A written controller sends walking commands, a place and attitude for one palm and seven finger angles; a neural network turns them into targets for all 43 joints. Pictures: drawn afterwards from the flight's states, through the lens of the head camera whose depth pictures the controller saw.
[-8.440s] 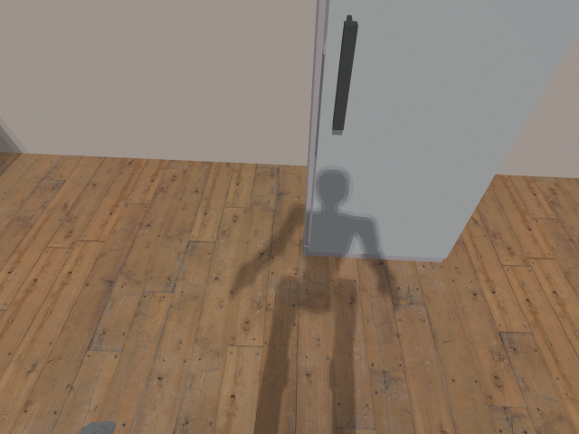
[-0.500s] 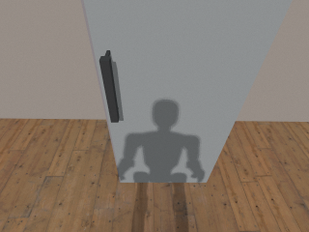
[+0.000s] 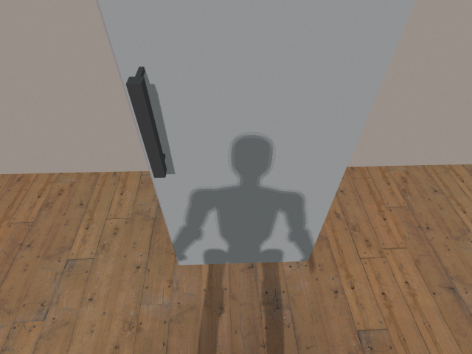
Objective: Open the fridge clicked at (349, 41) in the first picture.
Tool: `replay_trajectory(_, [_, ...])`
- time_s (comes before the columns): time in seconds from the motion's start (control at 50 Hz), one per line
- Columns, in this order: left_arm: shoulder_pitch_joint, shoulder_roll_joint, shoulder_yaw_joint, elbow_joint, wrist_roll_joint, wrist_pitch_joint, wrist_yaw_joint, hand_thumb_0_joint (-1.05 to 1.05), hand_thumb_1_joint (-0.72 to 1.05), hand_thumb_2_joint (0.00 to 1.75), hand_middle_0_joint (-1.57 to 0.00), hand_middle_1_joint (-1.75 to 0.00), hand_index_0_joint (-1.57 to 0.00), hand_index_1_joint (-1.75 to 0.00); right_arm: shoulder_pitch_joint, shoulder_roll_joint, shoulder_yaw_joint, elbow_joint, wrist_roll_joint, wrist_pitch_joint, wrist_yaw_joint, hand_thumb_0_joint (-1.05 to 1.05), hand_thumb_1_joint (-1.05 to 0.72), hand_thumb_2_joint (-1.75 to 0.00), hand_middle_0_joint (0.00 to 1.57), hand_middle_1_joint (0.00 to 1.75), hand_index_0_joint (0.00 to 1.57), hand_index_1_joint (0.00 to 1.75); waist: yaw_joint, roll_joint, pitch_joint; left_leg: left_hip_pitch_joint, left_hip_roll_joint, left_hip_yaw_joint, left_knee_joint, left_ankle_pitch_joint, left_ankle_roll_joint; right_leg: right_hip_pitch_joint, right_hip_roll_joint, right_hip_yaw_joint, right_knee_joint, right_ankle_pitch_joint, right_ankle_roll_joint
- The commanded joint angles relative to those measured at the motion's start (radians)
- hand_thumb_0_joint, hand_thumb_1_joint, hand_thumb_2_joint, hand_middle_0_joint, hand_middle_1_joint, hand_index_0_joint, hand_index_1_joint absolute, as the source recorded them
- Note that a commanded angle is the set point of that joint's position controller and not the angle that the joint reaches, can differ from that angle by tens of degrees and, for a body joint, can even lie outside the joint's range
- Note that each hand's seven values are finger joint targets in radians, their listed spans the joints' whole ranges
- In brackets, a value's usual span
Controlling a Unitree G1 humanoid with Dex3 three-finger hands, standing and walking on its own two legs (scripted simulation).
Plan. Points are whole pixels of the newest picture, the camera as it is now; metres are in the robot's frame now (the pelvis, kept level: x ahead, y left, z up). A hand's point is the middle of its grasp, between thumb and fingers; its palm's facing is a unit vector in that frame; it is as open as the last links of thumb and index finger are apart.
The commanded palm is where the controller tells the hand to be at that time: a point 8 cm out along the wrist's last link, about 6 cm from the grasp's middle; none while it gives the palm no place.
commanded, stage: come to a stop and stand still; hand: left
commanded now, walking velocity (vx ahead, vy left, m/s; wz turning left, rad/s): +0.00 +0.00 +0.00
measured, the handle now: (151, 127) +0.56 +0.22 +0.08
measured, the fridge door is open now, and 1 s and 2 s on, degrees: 0 0 0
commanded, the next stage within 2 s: look again from close up in 0.34 s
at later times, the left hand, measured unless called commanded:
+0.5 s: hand out of the picture +0.09 +0.22 -0.15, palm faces +0.00 -0.95 -0.31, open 7.4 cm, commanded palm none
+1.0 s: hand out of the picture +0.07 +0.23 -0.15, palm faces +0.01 -0.95 -0.31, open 7.4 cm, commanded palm none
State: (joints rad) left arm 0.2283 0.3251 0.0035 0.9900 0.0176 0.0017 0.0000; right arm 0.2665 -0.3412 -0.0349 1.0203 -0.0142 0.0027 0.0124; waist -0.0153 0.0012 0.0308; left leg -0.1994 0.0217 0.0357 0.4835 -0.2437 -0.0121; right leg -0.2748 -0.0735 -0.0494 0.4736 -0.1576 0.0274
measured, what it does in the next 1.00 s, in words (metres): stands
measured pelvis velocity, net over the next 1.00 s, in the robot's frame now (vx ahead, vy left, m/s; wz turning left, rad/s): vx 0.02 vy -0.01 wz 0.03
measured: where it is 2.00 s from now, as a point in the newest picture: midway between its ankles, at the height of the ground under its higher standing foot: outside the picture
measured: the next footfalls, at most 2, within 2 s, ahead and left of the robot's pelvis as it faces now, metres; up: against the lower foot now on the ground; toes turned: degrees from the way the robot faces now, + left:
none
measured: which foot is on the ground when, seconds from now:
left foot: down 0.00-1.00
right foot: down 0.00-1.00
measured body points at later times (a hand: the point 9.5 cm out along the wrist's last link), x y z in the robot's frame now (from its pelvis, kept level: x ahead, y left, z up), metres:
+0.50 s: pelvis +0.02 -0.01 +0.01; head +0.02 -0.01 +0.46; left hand +0.09 +0.27 -0.13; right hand +0.09 -0.29 -0.13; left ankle +0.01 +0.13 -0.74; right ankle +0.06 -0.14 -0.74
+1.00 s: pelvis +0.02 -0.01 +0.01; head +0.03 -0.01 +0.46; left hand +0.07 +0.27 -0.13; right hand +0.09 -0.29 -0.13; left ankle +0.01 +0.13 -0.74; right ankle +0.06 -0.14 -0.74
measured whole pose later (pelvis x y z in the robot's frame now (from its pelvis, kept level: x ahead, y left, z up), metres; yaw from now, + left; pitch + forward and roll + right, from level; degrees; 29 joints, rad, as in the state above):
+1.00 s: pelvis +0.02 -0.01 +0.01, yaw +1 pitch -3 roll +0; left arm 0.19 0.30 0.00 1.08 0.01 -0.01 0.00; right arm 0.17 -0.31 0.00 1.11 -0.01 -0.01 0.01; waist 0.01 0.00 0.04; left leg -0.10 0.04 0.00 0.36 -0.21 -0.03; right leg -0.17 -0.06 -0.09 0.35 -0.14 0.02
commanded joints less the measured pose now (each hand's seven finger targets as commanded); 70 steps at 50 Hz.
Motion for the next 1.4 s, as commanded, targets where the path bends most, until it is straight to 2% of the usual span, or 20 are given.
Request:
replay_trajectory(0.0, [-0.06,0.197,0.046,-0.057,-0.003,-0.029,0.015,0.0,0.9,0.9,-0.2,-0.3,-0.2,-0.3,-0.045,-0.164,-0.025,-0.056,0.001,-0.031,-0.013,0.0,-0.9,-0.9,0.2,0.3,0.2,0.3,0.005,-0.02,-0.013,-0.085,0.071,-0.092,-0.136,-0.063,0.036,0.065,-0.078,0.122,-0.14,-0.174,-0.053])
replay_trajectory(0.14, [-0.076,0.192,0.041,-0.028,-0.004,-0.034,0.017,0.0,0.9,0.9,-0.2,-0.3,-0.2,-0.3,-0.061,-0.16,-0.017,-0.021,0.003,-0.03,-0.014,0.0,-0.9,-0.9,0.2,0.3,0.2,0.3,0.007,-0.02,-0.023,-0.051,0.08,-0.088,-0.139,0.038,0.027,0.105,-0.076,0.104,-0.146,-0.063,-0.051])
replay_trajectory(0.42, [-0.096,0.167,0.038,-0.003,-0.003,-0.032,0.019,0.0,0.9,0.9,-0.2,-0.3,-0.2,-0.3,-0.11,-0.148,-0.01,0.004,0.001,-0.027,-0.016,0.0,-0.9,-0.9,0.2,0.3,0.2,0.3,0.012,-0.007,-0.023,-0.022,0.085,-0.089,-0.175,0.077,0.018,0.146,-0.069,0.081,-0.165,-0.008,-0.04])
replay_trajectory(0.46, [-0.093,0.165,0.037,-0.002,-0.002,-0.032,0.021,0.0,0.9,0.9,-0.2,-0.3,-0.2,-0.3,-0.112,-0.15,-0.01,0.005,0.002,-0.029,-0.017,0.0,-0.9,-0.9,0.2,0.3,0.2,0.3,0.013,0.01,-0.038,-0.012,0.091,-0.089,-0.179,0.098,0.019,0.162,-0.069,0.075,-0.157,0.028,-0.039])
replay_trajectory(0.56, [-0.091,0.161,0.038,0.006,-0.002,-0.032,0.021,0.0,0.9,0.9,-0.2,-0.3,-0.2,-0.3,-0.12,-0.148,-0.009,0.008,0.003,-0.03,-0.019,0.0,-0.9,-0.9,0.2,0.3,0.2,0.3,0.014,0.006,-0.039,-0.005,0.095,-0.091,-0.189,0.119,0.018,0.176,-0.069,0.068,-0.155,0.06,-0.038])
replay_trajectory(0.66, [-0.085,0.162,0.037,0.017,-0.002,-0.032,0.021,0.0,0.9,0.9,-0.2,-0.3,-0.2,-0.3,-0.13,-0.149,-0.006,0.014,0.004,-0.03,-0.02,0.0,-0.9,-0.9,0.2,0.3,0.2,0.3,0.017,0.004,-0.03,0.007,0.095,-0.092,-0.196,0.125,0.017,0.178,-0.07,0.065,-0.164,0.07,-0.037])
replay_trajectory(0.82, [-0.077,0.166,0.036,0.03,-0.004,-0.032,0.019,0.0,0.9,0.9,-0.2,-0.3,-0.2,-0.3,-0.125,-0.151,-0.004,0.023,0.003,-0.028,-0.02,0.0,-0.9,-0.9,0.2,0.3,0.2,0.3,0.017,-0.012,-0.019,0.008,0.09,-0.092,-0.207,0.089,0.016,0.17,-0.073,0.073,-0.189,0.012,-0.037])
replay_trajectory(0.86, [-0.07,0.163,0.035,0.031,-0.003,-0.031,0.019,0.0,0.9,0.9,-0.2,-0.3,-0.2,-0.3,-0.124,-0.15,-0.002,0.025,0.004,-0.029,-0.02,0.0,-0.9,-0.9,0.2,0.3,0.2,0.3,0.019,0.01,-0.026,0.01,0.094,-0.092,-0.206,0.107,0.016,0.181,-0.073,0.068,-0.185,0.038,-0.036])
replay_trajectory(0.88, [-0.072,0.166,0.036,0.032,-0.003,-0.031,0.019,0.0,0.9,0.9,-0.2,-0.3,-0.2,-0.3,-0.123,-0.149,-0.001,0.025,0.004,-0.028,-0.02,0.0,-0.9,-0.9,0.2,0.3,0.2,0.3,0.019,-0.003,-0.022,0.006,0.093,-0.091,-0.207,0.093,0.015,0.18,-0.074,0.068,-0.189,0.023,-0.036])
replay_trajectory(1.12, [-0.063,0.157,0.034,0.041,-0.004,-0.03,0.018,0.0,0.9,0.9,-0.2,-0.3,-0.2,-0.3,-0.111,-0.143,0.001,0.034,0.003,-0.029,-0.021,0.0,-0.9,-0.9,0.2,0.3,0.2,0.3,0.02,0.002,-0.014,0.001,0.092,-0.092,-0.216,0.084,0.014,0.181,-0.073,0.069,-0.194,0.011,-0.035])
replay_trajectory(1.32, [-0.064,0.149,0.033,0.043,-0.004,-0.031,0.02,0.0,0.9,0.9,-0.2,-0.3,-0.2,-0.3,-0.106,-0.138,0.003,0.038,0.004,-0.032,-0.024,0.0,-0.9,-0.9,0.2,0.3,0.2,0.3,0.021,0.014,-0.017,0.008,0.098,-0.092,-0.219,0.122,0.014,0.196,-0.073,0.063,-0.183,0.065,-0.035])
replay_trajectory(1.34, [-0.057,0.147,0.033,0.043,-0.003,-0.031,0.02,0.0,0.9,0.9,-0.2,-0.3,-0.2,-0.3,-0.105,-0.132,0.003,0.038,0.004,-0.032,-0.024,0.0,-0.9,-0.9,0.2,0.3,0.2,0.3,0.022,0.002,-0.022,0.017,0.1,-0.093,-0.214,0.139,0.015,0.195,-0.071,0.061,-0.18,0.083,-0.035])
replay_trajectory(1.38, [-0.062,0.149,0.033,0.044,-0.003,-0.032,0.02,0.0,0.9,0.9,-0.2,-0.3,-0.2,-0.3,-0.108,-0.136,0.002,0.039,0.004,-0.031,-0.024,0.0,-0.9,-0.9,0.2,0.3,0.2,0.3,0.022,0.002,-0.015,0.014,0.098,-0.09,-0.216,0.12,0.014,0.191,-0.073,0.062,-0.186,0.064,-0.034])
